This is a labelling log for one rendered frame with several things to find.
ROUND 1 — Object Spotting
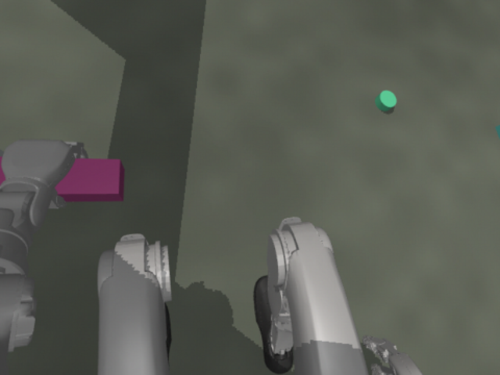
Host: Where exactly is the right robot foot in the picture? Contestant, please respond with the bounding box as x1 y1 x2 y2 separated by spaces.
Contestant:
254 275 293 374

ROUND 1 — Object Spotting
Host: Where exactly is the right robot hand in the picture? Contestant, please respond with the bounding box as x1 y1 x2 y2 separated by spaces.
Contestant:
362 336 423 375

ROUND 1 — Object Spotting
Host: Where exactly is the left robot arm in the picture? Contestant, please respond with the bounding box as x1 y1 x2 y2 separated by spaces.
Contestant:
0 177 52 375

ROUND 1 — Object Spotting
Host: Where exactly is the left robot hand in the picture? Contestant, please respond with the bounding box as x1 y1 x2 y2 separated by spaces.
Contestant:
2 139 88 209

